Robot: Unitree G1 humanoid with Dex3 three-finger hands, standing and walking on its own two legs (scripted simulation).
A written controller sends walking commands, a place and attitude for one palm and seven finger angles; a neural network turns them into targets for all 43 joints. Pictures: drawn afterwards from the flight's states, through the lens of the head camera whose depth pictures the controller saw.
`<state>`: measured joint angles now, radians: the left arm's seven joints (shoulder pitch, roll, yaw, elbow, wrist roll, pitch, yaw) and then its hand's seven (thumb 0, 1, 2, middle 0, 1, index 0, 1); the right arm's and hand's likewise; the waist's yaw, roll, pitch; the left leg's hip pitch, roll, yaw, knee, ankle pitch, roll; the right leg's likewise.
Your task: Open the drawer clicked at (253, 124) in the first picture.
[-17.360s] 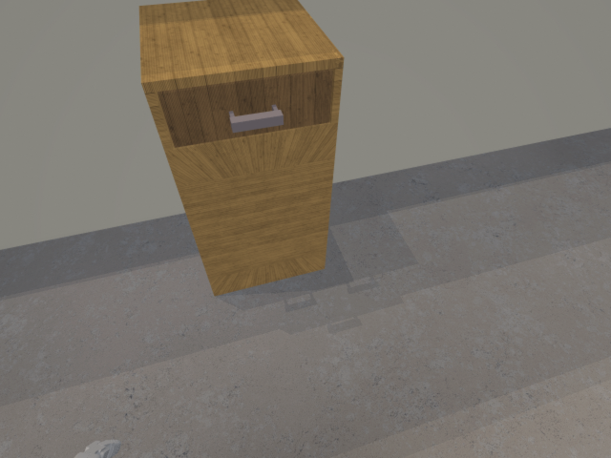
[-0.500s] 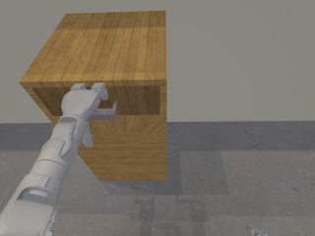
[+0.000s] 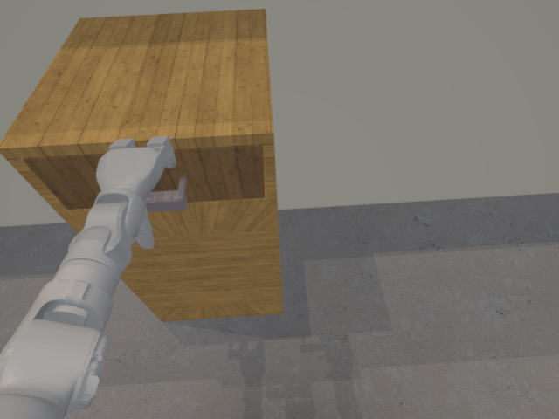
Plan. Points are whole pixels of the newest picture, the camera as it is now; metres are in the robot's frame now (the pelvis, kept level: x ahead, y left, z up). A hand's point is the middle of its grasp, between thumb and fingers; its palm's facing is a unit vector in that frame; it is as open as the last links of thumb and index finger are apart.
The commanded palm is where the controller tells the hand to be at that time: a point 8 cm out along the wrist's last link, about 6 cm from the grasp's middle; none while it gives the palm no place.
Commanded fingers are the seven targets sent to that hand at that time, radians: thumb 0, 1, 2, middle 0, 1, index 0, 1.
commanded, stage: move the hooked fingers above the handle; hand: left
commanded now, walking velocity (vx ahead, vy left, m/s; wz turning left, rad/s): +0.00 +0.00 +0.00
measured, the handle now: (152, 192) +0.49 +0.23 +0.00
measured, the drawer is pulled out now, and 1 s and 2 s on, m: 0.00 0.00 0.00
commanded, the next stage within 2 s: lower the fingers behind the handle in 0.90 s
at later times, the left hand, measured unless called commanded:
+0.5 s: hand (142, 194) +0.44 +0.22 +0.06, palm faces -0.01 -0.04 -1.00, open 13.8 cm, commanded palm +0.42 +0.23 +0.12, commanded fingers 0.00 -0.50 0.30 -0.30 -1.20 -0.30 -1.20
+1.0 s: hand (136, 196) +0.43 +0.23 +0.06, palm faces -0.02 -0.05 -1.00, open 13.8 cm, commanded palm +0.41 +0.23 +0.12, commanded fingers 0.00 -0.50 0.30 -0.30 -1.20 -0.30 -1.20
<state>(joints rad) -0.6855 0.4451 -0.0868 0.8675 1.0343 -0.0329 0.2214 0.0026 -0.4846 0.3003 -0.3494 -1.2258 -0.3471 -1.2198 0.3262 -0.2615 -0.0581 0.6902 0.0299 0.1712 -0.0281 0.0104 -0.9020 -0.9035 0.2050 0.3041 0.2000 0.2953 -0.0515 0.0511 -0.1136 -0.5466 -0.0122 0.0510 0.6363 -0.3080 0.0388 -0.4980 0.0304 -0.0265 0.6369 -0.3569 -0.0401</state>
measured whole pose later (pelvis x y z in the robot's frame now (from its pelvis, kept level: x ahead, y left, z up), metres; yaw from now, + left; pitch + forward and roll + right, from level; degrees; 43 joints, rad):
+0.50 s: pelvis +0.00 +0.01 +0.00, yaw +0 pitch +12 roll +0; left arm -0.68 0.45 -0.10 0.84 1.03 -0.07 0.22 0.00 -0.49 0.30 -0.32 -1.20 -0.32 -1.20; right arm 0.30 -0.26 -0.06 0.68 0.03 0.15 -0.03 0.01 -0.90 -0.90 0.21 0.30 0.20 0.30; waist -0.04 0.04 -0.11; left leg -0.55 -0.02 0.05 0.65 -0.31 0.05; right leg -0.50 0.02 -0.03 0.64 -0.35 -0.03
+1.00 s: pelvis +0.00 +0.01 +0.00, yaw +0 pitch +11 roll +0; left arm -0.63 0.45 -0.08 0.78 1.02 -0.06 0.20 0.00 -0.49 0.30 -0.32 -1.20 -0.32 -1.20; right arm 0.29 -0.26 -0.06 0.67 0.03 0.17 -0.03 0.01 -0.90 -0.90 0.21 0.30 0.20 0.30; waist -0.03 0.05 -0.11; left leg -0.52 -0.02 0.06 0.63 -0.31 0.05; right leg -0.47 0.03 -0.02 0.62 -0.35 -0.03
